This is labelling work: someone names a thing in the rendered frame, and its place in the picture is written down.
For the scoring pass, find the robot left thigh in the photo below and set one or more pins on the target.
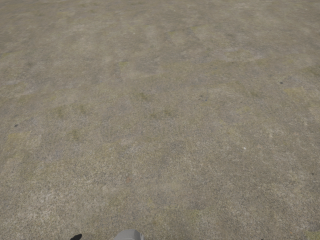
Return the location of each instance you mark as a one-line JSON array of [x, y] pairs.
[[129, 234]]

